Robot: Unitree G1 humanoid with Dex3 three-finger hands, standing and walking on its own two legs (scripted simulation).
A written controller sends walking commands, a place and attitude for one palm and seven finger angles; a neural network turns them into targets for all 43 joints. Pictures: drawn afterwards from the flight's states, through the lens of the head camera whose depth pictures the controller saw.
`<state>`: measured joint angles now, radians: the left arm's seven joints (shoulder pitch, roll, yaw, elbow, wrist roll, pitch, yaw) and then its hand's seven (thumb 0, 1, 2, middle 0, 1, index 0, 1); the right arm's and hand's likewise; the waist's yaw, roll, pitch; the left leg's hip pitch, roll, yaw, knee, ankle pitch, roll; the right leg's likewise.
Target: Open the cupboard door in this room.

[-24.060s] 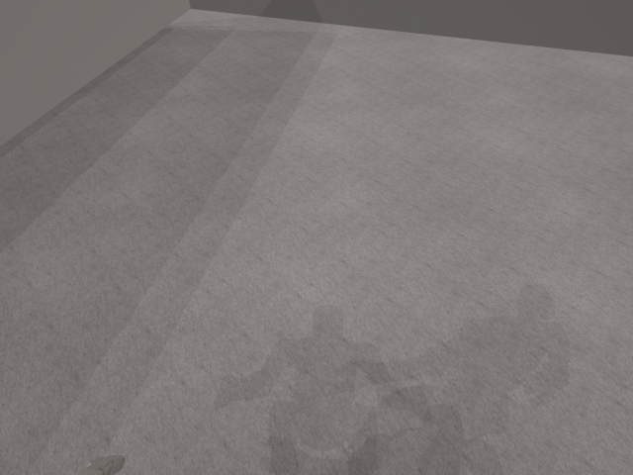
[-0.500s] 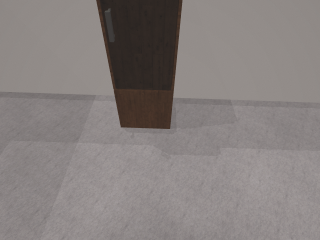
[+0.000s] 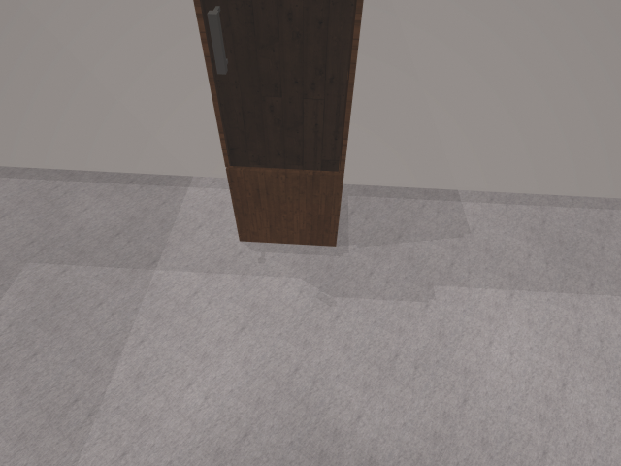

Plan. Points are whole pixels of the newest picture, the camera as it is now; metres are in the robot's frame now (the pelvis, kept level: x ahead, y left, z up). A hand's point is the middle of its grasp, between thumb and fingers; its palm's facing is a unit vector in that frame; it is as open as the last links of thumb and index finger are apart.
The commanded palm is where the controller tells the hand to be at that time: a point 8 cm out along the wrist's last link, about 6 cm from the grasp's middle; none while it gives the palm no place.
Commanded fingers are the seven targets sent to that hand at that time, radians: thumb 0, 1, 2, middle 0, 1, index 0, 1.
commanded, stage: look at it before walking up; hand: left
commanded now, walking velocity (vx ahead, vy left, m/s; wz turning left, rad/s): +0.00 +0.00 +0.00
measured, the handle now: (219, 40) +1.03 +0.29 +0.08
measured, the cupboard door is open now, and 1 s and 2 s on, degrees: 0 0 0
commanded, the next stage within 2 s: take the last steps up to it in 0.38 s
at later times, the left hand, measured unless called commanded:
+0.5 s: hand out of the picture -0.01 +0.17 -0.18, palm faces +0.03 -0.98 -0.18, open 7.4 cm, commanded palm none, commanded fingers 0.00 0.90 0.90 -0.20 -0.30 -0.20 -0.30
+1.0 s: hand out of the picture +0.06 +0.23 -0.19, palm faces +0.03 -0.99 -0.16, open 7.4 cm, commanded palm none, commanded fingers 0.00 0.90 0.90 -0.20 -0.30 -0.20 -0.30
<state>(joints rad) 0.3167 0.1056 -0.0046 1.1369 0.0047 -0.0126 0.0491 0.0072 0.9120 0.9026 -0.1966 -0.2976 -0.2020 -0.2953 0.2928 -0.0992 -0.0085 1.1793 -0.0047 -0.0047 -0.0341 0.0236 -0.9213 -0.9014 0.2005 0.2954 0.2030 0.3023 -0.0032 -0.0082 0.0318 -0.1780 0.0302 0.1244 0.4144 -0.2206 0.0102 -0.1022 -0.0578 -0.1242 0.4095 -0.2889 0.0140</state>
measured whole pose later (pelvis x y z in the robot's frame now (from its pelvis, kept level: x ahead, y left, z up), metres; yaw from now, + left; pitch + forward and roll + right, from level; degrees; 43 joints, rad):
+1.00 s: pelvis +0.10 +0.06 -0.01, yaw +0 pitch +0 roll -1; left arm 0.33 0.15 0.05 1.15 0.02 0.01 0.01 0.01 0.91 0.90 -0.20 -0.30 -0.20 -0.30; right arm 0.36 -0.13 -0.03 1.08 -0.02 -0.07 -0.03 0.00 -0.91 -0.90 0.20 0.29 0.20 0.30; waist -0.02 -0.01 0.05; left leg -0.13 0.00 0.20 0.48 -0.36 0.08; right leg -0.43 -0.09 -0.08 1.16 -0.39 0.00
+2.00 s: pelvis +0.46 +0.09 -0.01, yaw +0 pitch -1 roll +0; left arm 0.34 0.13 0.03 1.17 0.01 0.00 0.04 0.01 0.91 0.90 -0.20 -0.30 -0.20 -0.30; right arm 0.08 -0.10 -0.01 1.05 0.00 -0.04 -0.03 0.00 -0.91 -0.90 0.20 0.30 0.20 0.30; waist 0.06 -0.04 0.10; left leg -0.25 0.03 0.15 0.50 -0.24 0.04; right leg -0.27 -0.06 -0.05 0.85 -0.55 0.03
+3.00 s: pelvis +0.44 +0.07 -0.01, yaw +0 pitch +1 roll +2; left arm 0.28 0.20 0.03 1.11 0.01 0.02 0.02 0.01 0.91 0.90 -0.20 -0.30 -0.20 -0.30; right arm 0.23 -0.14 -0.02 1.08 -0.01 0.00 -0.04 0.01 -0.93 -0.90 0.20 0.30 0.20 0.30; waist 0.03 -0.06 0.03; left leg -0.12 -0.03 0.06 0.41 -0.30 0.02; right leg -0.25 -0.08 -0.04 0.53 -0.27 0.02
